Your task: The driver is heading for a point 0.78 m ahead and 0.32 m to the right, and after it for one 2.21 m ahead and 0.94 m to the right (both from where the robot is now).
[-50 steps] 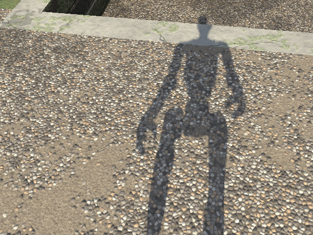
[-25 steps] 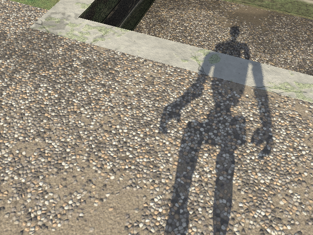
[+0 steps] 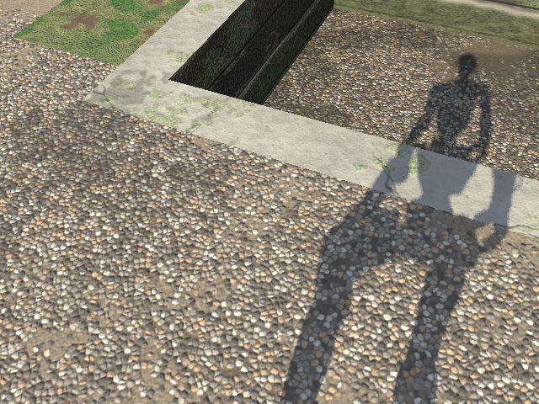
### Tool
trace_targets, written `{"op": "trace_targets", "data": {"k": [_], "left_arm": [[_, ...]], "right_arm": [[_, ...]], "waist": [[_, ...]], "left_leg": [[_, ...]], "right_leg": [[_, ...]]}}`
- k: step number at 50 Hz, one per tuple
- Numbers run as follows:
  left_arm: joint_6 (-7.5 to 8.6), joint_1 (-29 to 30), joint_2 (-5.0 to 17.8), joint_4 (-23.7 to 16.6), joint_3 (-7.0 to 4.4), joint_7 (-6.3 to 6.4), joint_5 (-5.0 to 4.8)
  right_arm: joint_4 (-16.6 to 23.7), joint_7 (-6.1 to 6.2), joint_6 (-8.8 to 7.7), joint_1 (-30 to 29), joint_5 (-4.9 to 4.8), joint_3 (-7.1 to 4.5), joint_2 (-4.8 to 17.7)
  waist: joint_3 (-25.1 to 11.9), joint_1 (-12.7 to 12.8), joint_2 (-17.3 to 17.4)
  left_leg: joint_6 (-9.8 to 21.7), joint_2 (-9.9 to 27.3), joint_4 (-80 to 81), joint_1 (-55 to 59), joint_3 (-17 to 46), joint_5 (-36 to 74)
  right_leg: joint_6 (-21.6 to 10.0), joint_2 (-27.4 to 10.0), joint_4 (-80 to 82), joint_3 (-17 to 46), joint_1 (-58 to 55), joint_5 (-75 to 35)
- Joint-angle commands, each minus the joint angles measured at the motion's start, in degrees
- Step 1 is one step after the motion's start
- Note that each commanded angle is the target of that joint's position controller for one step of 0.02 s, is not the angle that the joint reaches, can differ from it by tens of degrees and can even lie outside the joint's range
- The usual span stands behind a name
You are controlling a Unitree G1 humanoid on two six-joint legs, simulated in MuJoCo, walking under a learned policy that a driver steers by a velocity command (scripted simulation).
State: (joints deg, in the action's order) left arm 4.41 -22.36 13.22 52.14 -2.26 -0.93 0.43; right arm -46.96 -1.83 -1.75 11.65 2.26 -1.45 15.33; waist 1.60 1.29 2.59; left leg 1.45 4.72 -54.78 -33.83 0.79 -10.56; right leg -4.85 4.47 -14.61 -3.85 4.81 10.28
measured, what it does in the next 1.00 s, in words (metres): walks ahead, turning right: left foot, then right foot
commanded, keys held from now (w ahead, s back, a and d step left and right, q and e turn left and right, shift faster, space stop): w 0.08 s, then w+e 0.20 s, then e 0.72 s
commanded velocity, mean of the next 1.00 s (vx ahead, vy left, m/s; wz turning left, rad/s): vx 0.25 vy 0.00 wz -0.40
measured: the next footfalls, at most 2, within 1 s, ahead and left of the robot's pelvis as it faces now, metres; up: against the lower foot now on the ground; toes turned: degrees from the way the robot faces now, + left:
left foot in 0.24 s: +0.29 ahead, +0.12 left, +0.00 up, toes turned +0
right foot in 0.70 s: +0.38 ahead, -0.09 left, +0.00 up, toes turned -22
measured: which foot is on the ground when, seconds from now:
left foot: up 0.00-0.22, down 0.24-0.70, up 0.72-1.00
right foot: down 0.00-0.24, up 0.26-0.68, down 0.70-1.00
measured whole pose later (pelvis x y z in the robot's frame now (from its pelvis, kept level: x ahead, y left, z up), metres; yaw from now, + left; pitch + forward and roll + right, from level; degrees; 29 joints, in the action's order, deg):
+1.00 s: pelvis +0.31 +0.01 -0.01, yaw -28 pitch +1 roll +1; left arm -2.2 -12.1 15.4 44.7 -4.5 -0.2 0.9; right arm -45.3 1.6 2.9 9.1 1.5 -3.1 14.6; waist 3.3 1.5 1.0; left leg -2.4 1.6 -54.8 -28.3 3.0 -22.7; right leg -5.8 6.3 -24.7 3.3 19.8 5.6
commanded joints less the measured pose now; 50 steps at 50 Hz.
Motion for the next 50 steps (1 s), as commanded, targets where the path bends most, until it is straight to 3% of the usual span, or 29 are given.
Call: {"op": "trace_targets", "data": {"k": [1, 5, 8, 10, 11, 12, 13, 14, 15, 16, 18, 21, 24, 27, 33, 34, 35, 36, 37, 38, 40, 41, 42, 45, 50], "left_arm": [[0.94, -0.8, 7.2, -1.6, -1.42, -0.02, -0.25], [0.83, -4.5, 7.9, 0.5, -1.47, 0.21, -0.05], [0.36, -4.6, 9.0, 1.4, -1.66, 0.81, 0.35], [0.1, -2.7, 10.0, 1.4, -1.93, 1.12, 0.52], [0.01, -2.1, 9.5, 1.4, -1.74, 1.04, 0.29], [0.25, -1.4, 7.5, -0.3, -1.1, 0.85, -0.22], [0.08, -8.2, 0.4, -1.9, 0.37, 0.83, -2.12], [-0.79, -5.6, 7.7, -0.6, -1.42, 1.48, -0.35], [-1.04, -2.1, 7.9, -1.2, -1.96, 1.29, -0.2], [-1.25, -0.4, 6.2, -1.3, -1.76, 1.07, -0.3], [-2.91, -1.2, 5.0, -0.8, -2.08, 0.68, 0.76], [-4.73, -0.9, 3.3, -1.5, -2.27, 0.11, 0.94], [-5.48, 4.6, 2.6, -4.2, -1.93, -0.58, 1.19], [-5.52, 9.3, 1.6, -6.4, -1.09, -1.36, 1.26], [-5.48, 11.4, 4.4, -9.2, -1.83, -1.5, 1.84], [-5.0, 9.3, 4.6, -8.9, -2.11, -1.26, 2.0], [-4.09, 5.3, 5.9, -7.9, -2.67, -0.69, 2.36], [-3.32, 1.8, 13.0, -8.2, -4.44, 0.22, 2.54], [-4.29, 1.2, 18.4, -8.6, -6.0, 0.52, 0.39], [-5.16, 1.0, 15.9, -8.9, -5.75, 0.57, -1.14], [-6.46, 8.9, 10.3, -9.8, -4.01, 1.32, -0.13], [-6.6, 11.5, 8.8, -10.3, -3.57, 1.59, -0.41], [-6.54, 12.6, 7.8, -10.8, -3.29, 1.59, -0.08], [-5.63, 11.1, 9.8, -10.6, -3.88, 0.92, 0.24], [-6.32, 9.3, 11.1, -10.6, -4.47, 0.83, 0.68]], "right_arm": [[4.3, -0.31, -0.53, -5.0, -0.28, 0.19, 1.7], [5.9, -0.17, -0.84, -11.6, -0.63, 0.56, 1.7], [6.6, 0.23, -1.36, -12.3, -0.56, 0.14, 2.9], [4.8, 0.82, -2.15, -6.0, -0.38, -0.6, 4.2], [2.0, 1.41, -2.9, 2.2, 0.11, -1.36, 5.6], [0.2, 2.29, -3.53, 12.0, 1.44, -2.59, 9.7], [0.1, 2.54, -3.0, 14.8, 1.97, -4.25, 15.8], [0.7, 2.31, -2.2, 12.1, 0.17, -3.66, 11.7], [1.5, 2.33, -2.2, 6.4, -0.32, -2.46, 7.8], [1.7, 2.27, -2.63, 3.4, -0.55, -1.81, 5.2], [1.0, 2.66, -3.36, 2.0, -1.02, -1.14, 2.8], [0.4, 2.82, -4.16, 3.0, -1.56, -1.47, 3.8], [0.0, 3.38, -3.48, 2.8, -1.52, -1.67, 4.1], [-0.3, 3.62, -2.76, 2.8, -1.55, -1.91, 4.7], [-0.9, 3.63, -0.76, 4.1, -1.68, -3.52, 7.4], [-0.9, 3.74, -0.13, 3.9, -1.79, -3.68, 7.5], [-1.2, 3.64, 0.47, 5.5, -1.58, -3.78, 7.4], [0.7, 3.43, 0.85, 7.9, -1.15, -3.4, 6.0], [3.7, 3.18, 2.04, 7.9, -1.49, -2.61, 2.9], [2.9, 3.34, 3.04, 5.1, -0.39, -2.68, 4.5], [3.4, 3.44, 2.88, 0.8, -1.29, -2.78, 4.0], [3.4, 3.57, 2.9, 0.8, -0.55, -3.03, 4.7], [2.7, 3.51, 3.3, 2.5, 0.1, -3.04, 4.6], [2.7, 3.33, 4.12, 3.4, -0.56, -2.81, 3.3], [4.6, 3.69, 4.48, -0.9, -0.93, -2.76, 3.8]], "waist": [[2.6, -0.1, -6.3], [2.8, 2.1, -6.3], [2.9, 1.1, -6.4], [0.3, -2.2, -6.4], [-4.2, -5.7, -4.2], [-11.5, -9.4, 0.5], [-19.1, -6.9, 13.4], [-16.2, -6.9, 5.4], [-7.3, -4.5, 1.8], [-3.3, -3.1, 0.7], [-1.6, -0.3, 2.6], [-3.3, 1.4, 3.2], [-1.6, 1.1, 4.3], [-1.6, -0.1, 4.6], [-2.6, -1.3, 4.2], [-3.6, -0.2, 2.7], [-6.4, 1.8, -2.1], [-10.0, 2.2, -13.4], [-15.1, 1.3, -19.7], [-14.8, 2.8, -8.7], [-3.2, -0.2, -5.5], [-1.7, -1.4, -6.9], [-2.7, -2.1, -7.9], [-5.8, -2.1, -6.1], [-4.7, 0.2, -9.2]], "left_leg": [[-1.2, 0.5, 9.2, -1.1, -2.6, 6.6], [-0.5, -1.1, 18.3, 1.9, -4.1, 9.8], [0.7, -2.3, 21.7, 3.8, -3.2, 5.6], [2.0, -4.5, 25.5, 12.8, -3.3, 1.4], [3.4, -4.9, 29.4, 24.0, -3.3, 3.0], [6.0, 5.0, 30.5, 38.5, 6.7, -1.7], [12.4, 21.4, 35.2, 53.3, 30.5, -6.8], [12.4, 20.7, 38.7, 47.6, 34.9, -11.5], [11.1, 18.5, 39.5, 39.6, 25.3, -4.3], [10.1, 16.1, 40.2, 33.7, 17.2, 9.3], [7.7, 12.3, 39.6, 27.4, 5.9, 28.0], [7.9, 11.5, 38.9, 26.0, -1.2, 40.1], [8.1, 10.5, 39.5, 25.3, -6.5, 38.3], [7.7, 9.4, 38.2, 24.2, -11.1, 36.3], [6.4, 13.0, 27.8, 28.9, -11.2, 33.6], [5.3, 12.4, 21.9, 28.8, -11.9, 32.6], [2.7, 10.0, 12.1, 26.7, -13.3, 27.6], [-0.8, 5.0, -3.8, 16.3, -15.0, 4.9], [-3.2, -6.8, -16.0, 2.6, -9.0, -30.5], [-3.4, -3.4, -19.0, 1.0, -0.8, -28.1], [-3.1, -1.3, -13.8, -0.2, 0.6, -17.7], [-3.1, -0.9, -10.3, 1.4, 0.7, -14.5], [-3.1, -1.7, -10.0, 3.8, 0.2, -12.7], [-3.6, -3.0, -6.6, 5.6, 0.7, -12.0], [-4.1, -4.1, 2.4, 4.6, 1.9, -11.9]], "right_leg": [[-6.6, -13.3, 8.1, 7.9, 2.0, -16.1], [-5.9, -14.5, 6.1, 7.6, -1.4, -20.2], [-5.6, -16.7, 1.9, 10.3, -5.3, -25.6], [-4.4, -16.2, -5.3, 10.8, -5.4, -33.4], [-3.3, -13.5, -14.9, 8.9, -2.7, -33.9], [-2.1, -10.1, -29.7, 6.7, 6.7, -21.0], [0.4, -0.8, -48.7, 1.3, 25.9, 15.1], [-0.5, -2.7, -54.8, 6.4, 30.5, 19.1], [-0.5, -5.1, -55.1, 7.5, 31.0, 14.6], [0.2, -6.8, -53.5, 7.0, 29.3, 11.7], [1.8, -8.0, -51.2, 6.1, 24.8, 10.9], [3.4, -6.8, -50.7, 4.6, 23.9, 7.7], [4.3, -7.4, -43.2, 2.9, 26.7, 1.8], [3.8, -6.9, -32.0, 0.3, 22.2, -4.4], [0.3, -5.1, -21.8, -1.4, 17.6, 3.1], [-0.7, -4.1, -18.0, -1.8, 14.5, 2.4], [-2.2, -3.7, -12.4, 0.2, 7.9, -5.6], [-5.8, -16.5, -10.4, 16.8, -1.3, -29.4], [-17.7, -27.4, -8.0, 35.5, -8.2, -41.7], [-17.5, -25.8, -5.7, 32.4, -6.1, -28.4], [-12.6, -19.0, -1.8, 24.3, 5.4, -12.0], [-10.3, -16.1, -1.2, 21.7, 8.3, -9.9], [-9.4, -14.3, -1.3, 20.0, 9.6, -11.4], [-9.1, -13.2, -2.0, 20.2, 8.9, -12.6], [-8.7, -12.6, 0.4, 26.2, 8.3, 5.2]]}}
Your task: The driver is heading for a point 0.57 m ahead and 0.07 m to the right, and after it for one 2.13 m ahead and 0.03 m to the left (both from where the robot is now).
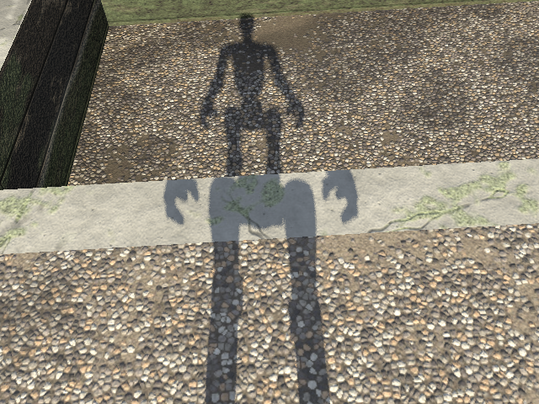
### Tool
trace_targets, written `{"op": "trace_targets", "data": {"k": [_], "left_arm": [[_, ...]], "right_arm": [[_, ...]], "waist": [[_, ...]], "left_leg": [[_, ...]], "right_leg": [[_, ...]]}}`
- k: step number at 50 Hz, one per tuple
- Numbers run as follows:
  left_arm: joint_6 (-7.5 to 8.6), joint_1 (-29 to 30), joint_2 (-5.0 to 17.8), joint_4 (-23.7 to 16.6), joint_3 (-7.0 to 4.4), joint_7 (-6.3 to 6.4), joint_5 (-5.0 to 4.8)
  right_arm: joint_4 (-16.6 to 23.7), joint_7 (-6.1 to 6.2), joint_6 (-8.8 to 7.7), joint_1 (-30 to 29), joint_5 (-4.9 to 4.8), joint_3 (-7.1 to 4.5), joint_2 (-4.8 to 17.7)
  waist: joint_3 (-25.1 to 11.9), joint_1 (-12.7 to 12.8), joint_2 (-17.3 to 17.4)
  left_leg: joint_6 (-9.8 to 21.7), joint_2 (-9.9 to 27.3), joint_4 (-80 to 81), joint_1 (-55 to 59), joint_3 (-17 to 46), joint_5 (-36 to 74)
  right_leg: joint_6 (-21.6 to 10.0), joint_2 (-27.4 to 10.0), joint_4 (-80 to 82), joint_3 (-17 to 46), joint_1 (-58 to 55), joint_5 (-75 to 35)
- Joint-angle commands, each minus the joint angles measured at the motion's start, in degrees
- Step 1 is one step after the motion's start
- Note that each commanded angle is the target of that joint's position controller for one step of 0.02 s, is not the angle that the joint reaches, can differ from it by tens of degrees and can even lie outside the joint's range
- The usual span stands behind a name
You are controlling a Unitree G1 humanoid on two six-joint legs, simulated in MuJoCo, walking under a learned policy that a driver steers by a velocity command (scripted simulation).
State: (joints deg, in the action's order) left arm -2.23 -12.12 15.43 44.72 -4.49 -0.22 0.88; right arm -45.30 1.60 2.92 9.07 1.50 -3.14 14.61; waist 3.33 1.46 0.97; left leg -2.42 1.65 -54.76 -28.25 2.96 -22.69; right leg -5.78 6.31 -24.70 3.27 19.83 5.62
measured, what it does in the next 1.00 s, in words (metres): walks ahead, turning right: left foot, then right foot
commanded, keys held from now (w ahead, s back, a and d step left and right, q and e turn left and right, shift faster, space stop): e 0.40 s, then w+e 0.16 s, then w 0.32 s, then w+q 0.12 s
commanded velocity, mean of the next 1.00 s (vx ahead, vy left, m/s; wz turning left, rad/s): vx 0.20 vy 0.00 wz -0.43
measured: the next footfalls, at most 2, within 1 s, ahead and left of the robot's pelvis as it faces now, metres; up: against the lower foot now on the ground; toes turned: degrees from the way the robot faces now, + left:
left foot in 0.20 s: +0.06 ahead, +0.13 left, +0.00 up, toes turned -12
right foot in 0.68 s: +0.01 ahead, -0.09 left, +0.00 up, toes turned -25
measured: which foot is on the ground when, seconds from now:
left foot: up 0.00-0.18, down 0.20-0.66, up 0.68-1.00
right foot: down 0.00-0.20, up 0.22-0.66, down 0.68-1.00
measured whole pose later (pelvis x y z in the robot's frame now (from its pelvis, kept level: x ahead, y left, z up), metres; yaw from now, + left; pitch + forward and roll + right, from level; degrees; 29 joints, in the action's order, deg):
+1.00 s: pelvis +0.13 -0.07 +0.00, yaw -25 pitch +1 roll -1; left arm 3.5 -23.2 14.0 51.9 -1.2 -0.6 1.1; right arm -45.5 -3.5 -0.2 11.0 1.8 -2.8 16.1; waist 1.5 1.0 2.7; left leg 0.6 4.5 -47.0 -37.6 -3.3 -6.2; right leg -4.6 5.0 -8.5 -0.3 -7.8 17.0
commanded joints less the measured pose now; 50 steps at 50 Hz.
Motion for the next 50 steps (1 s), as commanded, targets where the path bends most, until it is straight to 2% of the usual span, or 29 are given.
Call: {"op": "trace_targets", "data": {"k": [1, 6, 8, 9, 10, 11, 12, 13, 14, 15, 16, 17, 20, 22, 24, 26, 30, 32, 33, 34, 35, 36, 37, 38, 40, 41, 44, 47, 50], "left_arm": [[0.2, -1.1, 9.0, -3.2, -2.35, 0.06, 0.33], [-0.25, 0.0, 9.4, -3.5, -2.73, -0.45, 0.64], [-0.54, 1.3, 9.2, -3.6, -2.79, -0.64, 0.23], [-0.66, 2.6, 8.9, -3.7, -2.72, -0.54, -0.37], [-0.52, 2.3, 7.0, -4.2, -2.2, -0.25, -0.97], [-0.25, 0.3, 3.4, -5.2, -1.43, -0.01, -1.78], [0.05, 1.0, 7.2, -4.5, -2.37, 0.46, 0.34], [0.07, 1.1, 9.4, -3.9, -3.07, 0.23, 1.29], [-0.21, -1.1, 8.7, -2.7, -3.14, -0.27, 1.19], [-0.78, -3.2, 8.2, -1.8, -3.05, -0.78, 1.11], [-1.25, -4.3, 7.9, -1.3, -2.93, -1.37, 0.91], [-1.5, -3.9, 7.7, -1.4, -2.7, -1.75, 0.63], [-1.87, 1.2, 6.4, -3.3, -1.81, -2.2, 0.19], [-2.1, 3.8, 6.2, -4.5, -1.33, -2.76, 0.39], [-2.17, 6.6, 6.5, -5.8, -1.09, -3.71, 0.64], [-1.92, 8.5, 6.2, -6.7, -0.71, -4.43, 0.63], [-0.42, 9.0, 5.0, -7.3, 0.2, -4.5, 0.36], [0.84, 1.6, 3.7, -4.5, 0.64, -3.8, 1.0], [1.64, -5.7, 4.8, -1.2, 0.23, -3.12, 1.51], [2.62, -13.6, 8.8, 0.9, -0.71, -2.32, 2.34], [2.98, -15.5, 16.6, -0.1, -2.03, -1.55, 0.89], [2.87, -13.7, 14.1, 0.3, -1.68, -0.86, 0.37], [3.14, -9.4, 10.7, -0.4, -0.31, -0.71, 0.33], [3.56, -6.4, 8.6, -0.7, 0.44, -0.59, 0.53], [4.73, -4.4, 7.1, -0.8, 1.13, -0.14, 0.31], [5.26, -5.1, 7.3, -0.2, 1.18, -0.27, -0.01], [6.06, -8.7, 7.6, 2.2, 1.09, -0.42, -0.64], [6.34, -10.0, 6.8, 3.8, 1.45, -0.3, 0.02], [6.89, -11.6, 6.5, 5.7, 1.74, 0.1, 0.45]], "right_arm": [[3.3, 0.31, -0.3, 1.2, -0.29, -1.03, 4.6], [4.0, 0.75, -1.41, 2.3, -1.26, -0.73, 4.7], [3.4, 1.05, -1.97, 6.0, -1.69, -0.64, 4.7], [2.8, 1.39, -2.35, 8.8, -1.56, -0.66, 4.7], [2.7, 1.94, -2.73, 9.8, -0.93, -1.31, 7.6], [4.5, 2.24, -2.64, 7.6, 0.06, -2.56, 13.8], [5.9, 1.79, -2.4, 1.9, 0.77, -2.81, 14.8], [6.4, 1.54, -2.53, 0.8, 0.59, -1.68, 10.3], [6.8, 1.31, -2.69, -2.2, 0.13, -0.83, 7.5], [7.5, 1.14, -2.73, -3.8, -0.03, -0.55, 6.7], [7.9, 1.22, -2.74, -3.9, -0.07, -0.47, 6.6], [7.9, 1.14, -2.71, -2.6, -0.02, -0.45, 6.5], [6.3, 1.08, -2.7, 4.0, -0.1, -1.09, 7.9], [5.3, 0.74, -2.8, 7.7, 0.13, -1.77, 9.3], [4.9, 0.22, -3.01, 8.2, 0.36, -2.25, 10.3], [4.5, -0.29, -3.4, 8.0, 0.57, -2.73, 11.3], [3.2, -1.48, -4.18, 8.3, 0.64, -3.32, 12.2], [2.7, -1.89, -3.93, 6.0, -0.43, -3.17, 11.6], [2.6, -1.95, -3.88, 5.6, -0.62, -2.43, 9.3], [3.9, -2.23, -3.88, 4.6, 0.02, -0.67, 4.1], [7.9, -2.78, -4.04, 1.0, 0.84, -0.17, 2.7], [7.3, -2.93, -3.9, -0.6, 1.47, -1.48, 8.3], [6.2, -3.9, -4.3, 0.2, 0.13, -1.77, 8.8], [4.7, -4.53, -4.88, 2.3, -0.49, -1.74, 8.8], [2.1, -4.85, -4.66, 5.5, 0.84, -1.75, 8.7], [1.7, -4.86, -4.36, 6.1, 1.1, -1.62, 8.1], [3.0, -4.85, -4.01, 2.1, 0.89, -1.11, 6.5], [4.5, -4.99, -4.02, -3.3, 0.32, -0.31, 5.2], [6.0, -5.29, -4.21, -7.4, -0.06, 0.51, 3.8]], "waist": [[-6.3, 0.3, -7.6], [-6.9, 0.1, -8.3], [-7.0, -1.6, -8.7], [-6.6, -3.5, -8.1], [-6.0, -3.5, -3.7], [-6.5, -1.6, 9.1], [-2.1, -1.3, 10.4], [-1.8, -0.2, 5.2], [-1.7, 2.1, 3.7], [-2.4, 2.9, 5.1], [-2.9, 2.5, 7.0], [-3.2, 1.6, 6.9], [-3.5, -2.5, 6.7], [-4.6, -4.9, 8.0], [-3.1, -6.1, 9.1], [-1.4, -6.2, 9.0], [-0.4, -5.2, 7.8], [-1.0, -0.3, 5.9], [-3.5, 2.6, 1.8], [-7.1, 6.2, -11.3], [-4.5, 6.5, -19.5], [-0.3, 6.5, -10.2], [2.0, 3.4, -7.9], [2.7, 1.2, -7.3], [1.2, -0.8, -7.7], [0.3, -1.3, -7.0], [1.4, -0.7, -5.6], [3.5, 0.5, -5.8], [5.2, 1.2, -5.6]], "left_leg": [[-0.1, -1.4, 3.9, -0.4, -0.1, 0.1], [1.8, -4.1, 13.3, 6.8, -0.2, -1.7], [3.3, -5.6, 22.3, 13.2, -0.5, -0.3], [4.2, -5.7, 30.7, 18.5, -0.9, 3.7], [5.6, 0.1, 39.2, 23.0, 4.4, 2.7], [10.6, 15.7, 44.7, 26.5, 21.1, -4.1], [15.5, 22.0, 46.2, 16.6, 25.8, 1.8], [16.0, 19.5, 43.8, 12.9, 20.8, 10.0], [14.1, 15.2, 41.9, 12.0, 13.8, 16.0], [12.5, 12.0, 40.5, 13.8, 8.7, 19.9], [12.3, 10.7, 39.3, 16.0, 5.5, 24.3], [12.5, 10.2, 38.1, 18.4, 3.6, 28.4], [13.9, 12.0, 35.8, 27.2, 2.4, 35.6], [14.0, 13.4, 38.2, 30.8, 3.5, 21.1], [13.7, 14.3, 41.8, 29.9, 4.6, 4.7], [13.2, 15.1, 43.6, 27.9, 4.0, -1.5], [12.5, 15.4, 43.2, 22.2, 0.5, -0.1], [11.1, 13.3, 37.5, 15.2, -3.7, 3.5], [9.5, 10.6, 30.0, 8.4, -7.4, 3.7], [6.7, 5.5, 12.3, -1.3, -14.1, -3.2], [4.9, -2.4, 1.1, -18.5, -12.4, -12.6], [5.2, 2.2, -4.4, -19.8, -4.9, -9.4], [5.4, 3.6, -4.6, -18.2, -3.3, -2.9], [5.0, 4.5, -3.1, -15.6, -3.2, 2.2], [3.7, 4.4, -3.2, -11.6, -4.6, 8.0], [3.2, 3.9, -4.2, -11.1, -5.1, 9.3], [1.8, 4.0, -2.6, -13.9, -6.0, 12.5], [2.0, 3.2, 4.3, -14.7, -6.7, 16.1], [4.3, 1.6, 12.7, -10.8, -7.2, 19.0]], "right_leg": [[-7.7, -14.5, 10.5, 20.1, -6.6, 11.0], [-6.5, -13.8, 9.1, 24.5, -5.4, 7.5], [-4.5, -12.6, 8.4, 25.8, -3.5, 6.1], [-2.2, -10.9, 7.2, 25.1, -0.8, 8.3], [1.3, -7.0, 3.4, 22.0, 3.8, 15.4], [4.9, 1.4, -10.3, 11.2, 12.0, 23.8], [5.7, 3.6, -23.4, 2.7, 14.8, 25.2], [5.9, 0.2, -31.6, 4.2, 10.7, 22.8], [5.9, 0.2, -36.2, 3.8, 9.3, 19.5], [6.4, 0.1, -40.1, 3.1, 9.5, 17.2], [7.0, -0.1, -43.0, 2.0, 10.8, 16.6], [7.8, -0.7, -43.0, 1.0, 11.9, 16.7], [9.6, -2.5, -37.3, -0.6, 15.5, 17.6], [9.4, -4.0, -32.1, -1.5, 15.8, 17.5], [8.8, -5.2, -27.0, -2.7, 14.5, 17.8], [7.7, -5.9, -22.1, -4.2, 11.8, 18.7], [3.7, -5.1, -11.4, -7.5, 1.3, 20.4], [1.6, -3.2, -0.1, -9.3, -11.4, 12.7], [0.8, -2.2, 3.5, -8.0, -22.8, 11.5], [-0.8, -14.7, 11.2, 9.1, -32.9, 23.2], [-7.9, -28.7, 17.3, 34.0, -34.9, 30.6], [-10.5, -28.8, 15.8, 30.5, -29.7, 27.0], [-9.1, -24.6, 15.4, 24.1, -26.5, 23.2], [-6.9, -20.8, 16.4, 18.3, -24.1, 17.1], [-5.0, -16.9, 16.7, 11.1, -22.9, 3.1], [-5.1, -16.3, 16.2, 9.1, -22.7, -3.5], [-6.2, -16.1, 16.5, 6.1, -22.2, -12.3], [-5.6, -15.6, 17.7, 1.9, -21.7, -15.4], [-4.6, -16.9, 19.2, -1.6, -21.4, -19.2]]}}
Over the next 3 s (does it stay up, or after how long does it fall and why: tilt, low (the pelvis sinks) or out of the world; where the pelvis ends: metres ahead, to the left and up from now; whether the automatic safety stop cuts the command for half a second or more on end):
stays up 0.46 -0.20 0.00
